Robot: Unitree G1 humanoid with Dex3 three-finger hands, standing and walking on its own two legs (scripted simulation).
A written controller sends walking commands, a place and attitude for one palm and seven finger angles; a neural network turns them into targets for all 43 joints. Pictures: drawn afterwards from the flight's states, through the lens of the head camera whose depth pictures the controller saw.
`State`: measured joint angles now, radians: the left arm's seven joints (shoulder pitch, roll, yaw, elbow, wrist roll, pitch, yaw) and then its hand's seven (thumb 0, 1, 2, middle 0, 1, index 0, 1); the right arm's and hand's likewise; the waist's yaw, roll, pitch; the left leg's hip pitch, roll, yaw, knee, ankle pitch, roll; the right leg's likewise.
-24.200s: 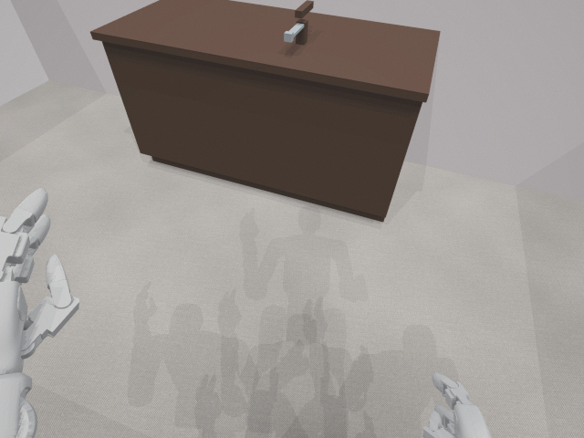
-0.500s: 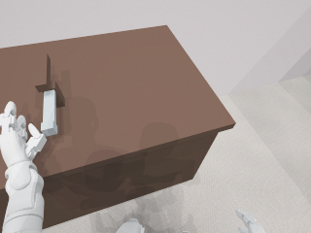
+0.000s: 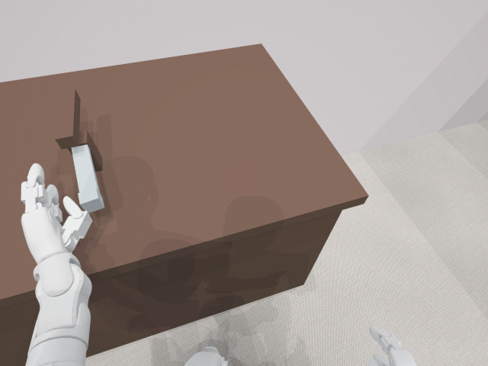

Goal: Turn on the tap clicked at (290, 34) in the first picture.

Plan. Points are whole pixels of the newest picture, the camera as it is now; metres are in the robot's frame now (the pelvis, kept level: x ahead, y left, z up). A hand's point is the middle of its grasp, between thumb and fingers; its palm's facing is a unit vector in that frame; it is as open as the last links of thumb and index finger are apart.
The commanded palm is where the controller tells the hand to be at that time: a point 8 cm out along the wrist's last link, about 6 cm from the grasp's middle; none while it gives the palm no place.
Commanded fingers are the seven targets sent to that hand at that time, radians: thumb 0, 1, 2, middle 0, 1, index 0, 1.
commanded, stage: push the lever round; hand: left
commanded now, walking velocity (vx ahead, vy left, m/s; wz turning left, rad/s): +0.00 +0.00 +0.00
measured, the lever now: (91, 200) +0.36 +0.28 +0.06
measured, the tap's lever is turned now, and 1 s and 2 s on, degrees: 8 35 61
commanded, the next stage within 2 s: none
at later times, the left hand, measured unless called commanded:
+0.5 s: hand (109, 206) +0.35 +0.25 +0.06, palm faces +0.66 -0.75 -0.06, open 7.8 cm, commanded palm +0.30 +0.26 +0.06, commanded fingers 0.00 0.90 0.90 -0.15 -0.15 -0.15 -0.15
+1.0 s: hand (131, 193) +0.38 +0.22 +0.06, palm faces +0.73 -0.68 -0.06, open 7.8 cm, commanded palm +0.33 +0.23 +0.06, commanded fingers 0.00 0.90 0.90 -0.15 -0.15 -0.15 -0.15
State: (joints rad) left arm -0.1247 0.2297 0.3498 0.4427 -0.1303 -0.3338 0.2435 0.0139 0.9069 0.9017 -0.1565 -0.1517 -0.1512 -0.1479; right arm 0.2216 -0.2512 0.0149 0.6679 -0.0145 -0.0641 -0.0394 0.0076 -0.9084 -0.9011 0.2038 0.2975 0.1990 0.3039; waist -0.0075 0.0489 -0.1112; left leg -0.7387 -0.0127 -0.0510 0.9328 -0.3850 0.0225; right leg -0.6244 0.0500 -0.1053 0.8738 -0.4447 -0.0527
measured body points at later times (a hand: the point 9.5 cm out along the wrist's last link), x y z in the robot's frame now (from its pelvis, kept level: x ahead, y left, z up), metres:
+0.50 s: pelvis +0.00 +0.00 +0.00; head +0.04 +0.00 +0.45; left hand +0.31 +0.28 +0.06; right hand +0.14 -0.25 -0.11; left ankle +0.04 +0.10 -0.69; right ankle -0.01 -0.09 -0.69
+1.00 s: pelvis +0.00 -0.01 +0.00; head +0.04 +0.00 +0.45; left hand +0.33 +0.25 +0.06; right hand +0.14 -0.25 -0.11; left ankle +0.04 +0.10 -0.69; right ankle -0.01 -0.09 -0.69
